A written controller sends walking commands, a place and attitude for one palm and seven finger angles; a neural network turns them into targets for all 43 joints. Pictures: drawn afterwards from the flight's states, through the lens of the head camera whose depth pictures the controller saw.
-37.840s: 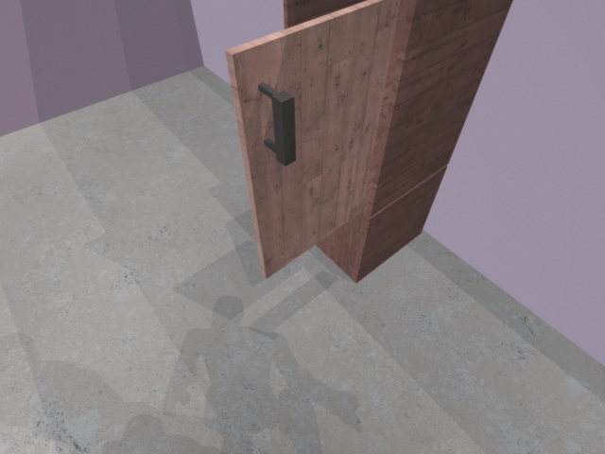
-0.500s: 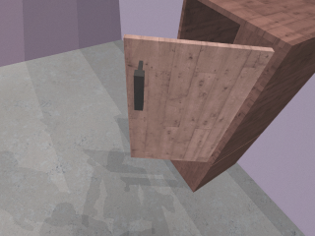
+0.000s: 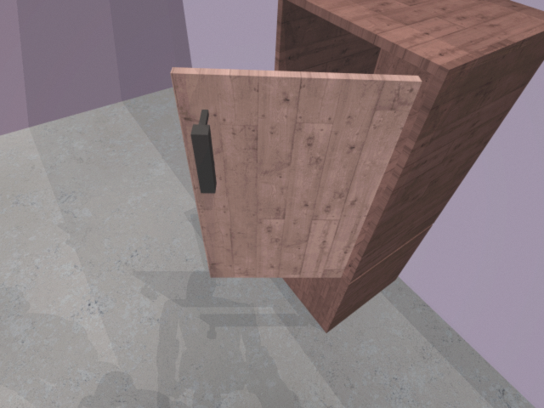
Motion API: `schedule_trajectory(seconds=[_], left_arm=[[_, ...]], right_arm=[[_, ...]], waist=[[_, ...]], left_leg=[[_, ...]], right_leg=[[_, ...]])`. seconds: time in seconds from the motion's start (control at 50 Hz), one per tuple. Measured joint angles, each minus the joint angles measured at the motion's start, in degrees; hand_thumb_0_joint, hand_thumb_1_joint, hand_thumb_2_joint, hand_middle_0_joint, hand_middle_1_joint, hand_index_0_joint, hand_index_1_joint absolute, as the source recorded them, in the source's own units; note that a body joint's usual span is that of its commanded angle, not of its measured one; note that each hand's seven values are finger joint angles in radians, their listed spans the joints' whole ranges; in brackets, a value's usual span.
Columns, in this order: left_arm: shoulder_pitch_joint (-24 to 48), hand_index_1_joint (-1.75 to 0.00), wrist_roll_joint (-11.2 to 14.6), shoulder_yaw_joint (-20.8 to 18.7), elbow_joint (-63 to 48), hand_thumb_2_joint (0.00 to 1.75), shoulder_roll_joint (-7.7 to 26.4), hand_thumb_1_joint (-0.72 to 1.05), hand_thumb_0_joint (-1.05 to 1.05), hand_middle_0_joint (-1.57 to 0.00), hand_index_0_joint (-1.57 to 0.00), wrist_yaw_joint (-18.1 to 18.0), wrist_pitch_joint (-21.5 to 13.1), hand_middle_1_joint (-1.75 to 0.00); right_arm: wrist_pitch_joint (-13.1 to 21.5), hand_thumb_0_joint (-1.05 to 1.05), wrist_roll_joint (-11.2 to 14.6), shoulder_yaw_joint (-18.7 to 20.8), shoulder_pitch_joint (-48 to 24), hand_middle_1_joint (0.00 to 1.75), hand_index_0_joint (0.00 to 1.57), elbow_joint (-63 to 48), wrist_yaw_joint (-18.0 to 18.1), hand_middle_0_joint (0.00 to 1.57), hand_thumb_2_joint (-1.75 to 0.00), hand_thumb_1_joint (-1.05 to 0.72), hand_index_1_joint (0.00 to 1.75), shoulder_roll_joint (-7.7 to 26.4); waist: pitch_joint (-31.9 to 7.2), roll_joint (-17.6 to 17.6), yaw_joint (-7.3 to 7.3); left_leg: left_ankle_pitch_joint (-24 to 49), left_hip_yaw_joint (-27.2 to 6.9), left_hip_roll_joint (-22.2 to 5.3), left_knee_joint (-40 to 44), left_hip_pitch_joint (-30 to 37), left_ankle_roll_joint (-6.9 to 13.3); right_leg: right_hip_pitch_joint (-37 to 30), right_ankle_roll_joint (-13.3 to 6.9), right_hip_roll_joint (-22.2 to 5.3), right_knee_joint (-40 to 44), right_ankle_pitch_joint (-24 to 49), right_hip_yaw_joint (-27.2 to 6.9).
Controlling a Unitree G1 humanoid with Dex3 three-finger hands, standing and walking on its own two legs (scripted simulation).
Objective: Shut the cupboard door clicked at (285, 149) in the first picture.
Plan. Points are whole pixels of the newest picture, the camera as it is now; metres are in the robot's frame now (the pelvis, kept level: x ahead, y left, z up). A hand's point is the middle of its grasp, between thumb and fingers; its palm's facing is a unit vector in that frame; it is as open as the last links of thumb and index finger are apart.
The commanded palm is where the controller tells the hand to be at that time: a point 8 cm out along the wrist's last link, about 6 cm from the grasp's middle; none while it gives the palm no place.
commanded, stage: look again from close up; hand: left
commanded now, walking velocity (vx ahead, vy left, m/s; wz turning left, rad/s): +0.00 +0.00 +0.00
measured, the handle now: (206, 152) +0.47 +0.13 +0.12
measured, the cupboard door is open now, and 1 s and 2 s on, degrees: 56 56 56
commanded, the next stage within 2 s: shuffle to correct the standing spot in 0.50 s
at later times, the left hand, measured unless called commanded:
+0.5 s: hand out of the picture -0.01 +0.22 -0.19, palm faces +0.02 -0.98 -0.20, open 7.3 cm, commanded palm none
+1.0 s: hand out of the picture -0.07 +0.18 -0.19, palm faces +0.03 -0.99 -0.16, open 7.3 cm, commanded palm none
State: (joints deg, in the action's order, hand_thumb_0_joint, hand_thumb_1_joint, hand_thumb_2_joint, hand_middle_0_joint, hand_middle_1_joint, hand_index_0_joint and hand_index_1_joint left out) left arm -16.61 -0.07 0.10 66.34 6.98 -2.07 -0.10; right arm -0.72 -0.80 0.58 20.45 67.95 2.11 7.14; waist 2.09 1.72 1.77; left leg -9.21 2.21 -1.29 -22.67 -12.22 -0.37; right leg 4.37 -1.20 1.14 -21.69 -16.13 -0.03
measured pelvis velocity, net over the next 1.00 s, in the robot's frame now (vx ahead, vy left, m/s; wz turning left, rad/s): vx -0.03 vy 0.01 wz -0.01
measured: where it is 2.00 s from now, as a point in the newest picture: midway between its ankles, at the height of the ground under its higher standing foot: outside the picture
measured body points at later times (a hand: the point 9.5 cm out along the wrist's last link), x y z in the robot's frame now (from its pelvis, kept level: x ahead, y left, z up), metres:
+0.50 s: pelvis -0.02 +0.03 -0.01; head -0.03 +0.05 +0.44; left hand -0.01 +0.27 -0.17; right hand +0.03 -0.20 -0.15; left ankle +0.03 +0.12 -0.74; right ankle -0.05 -0.11 -0.74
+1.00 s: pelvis -0.03 +0.01 -0.01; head -0.03 +0.03 +0.44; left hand -0.07 +0.24 -0.17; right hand -0.01 -0.23 -0.15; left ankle +0.03 +0.12 -0.74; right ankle -0.05 -0.11 -0.74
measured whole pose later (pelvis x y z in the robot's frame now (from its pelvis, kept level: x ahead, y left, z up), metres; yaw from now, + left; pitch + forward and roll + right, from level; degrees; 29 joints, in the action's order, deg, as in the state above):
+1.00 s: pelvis -0.03 +0.01 -0.01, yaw +0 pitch +0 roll -1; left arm -24.8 -1.6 -0.9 58.6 10.5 -0.8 1.7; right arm -1.6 -1.5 1.7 16.7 60.6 1.7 9.3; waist -1.1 1.8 -0.1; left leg -15.9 2.1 -2.2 -33.4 -21.2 1.5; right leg 11.9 -0.5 0.6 -29.0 -17.5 2.4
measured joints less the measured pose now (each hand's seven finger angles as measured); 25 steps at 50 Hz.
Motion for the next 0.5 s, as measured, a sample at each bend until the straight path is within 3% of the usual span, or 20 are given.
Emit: schedule_trajectory(seconds=[0.14,0.3,0.5], left_arm=[[-1.47,-0.30,-0.42,0.66,-2.39,0.90,-0.71,0.91,0.01,-0.20,-0.20,-1.43,-2.51,-0.30],[-1.74,-0.30,-0.75,0.62,-5.80,0.90,1.19,0.91,0.00,-0.20,-0.20,-1.05,-1.06,-0.30],[-2.32,-0.30,-0.94,0.46,-7.92,0.90,4.60,0.91,0.00,-0.20,-0.20,-0.45,-0.40,-0.30]], right_arm=[[1.43,0.01,0.09,-0.53,-1.37,0.30,0.20,-3.99,-0.29,0.20,-0.90,-0.91,0.30,0.12],[0.90,0.02,-0.15,0.11,-4.11,0.30,0.20,-7.21,-0.41,0.20,-0.90,-0.94,0.30,1.57],[1.24,0.01,-0.20,-0.17,-6.51,0.30,0.20,-9.62,-1.38,0.20,-0.90,-0.91,0.30,2.87]], waist=[[1.11,-1.88,0.26],[-1.25,-1.42,-0.84],[-2.30,0.28,-1.72]], left_leg=[[-2.76,0.08,-1.03,-5.95,-3.49,0.31],[-3.75,0.27,0.87,-8.68,-4.15,1.75],[-1.84,0.55,2.15,-6.83,-4.92,3.04]], right_leg=[[2.41,0.31,0.88,-3.26,-0.93,-0.25],[3.67,1.50,-1.06,-8.01,-3.47,-0.14],[4.74,2.54,-2.32,-7.01,-2.02,-0.25]])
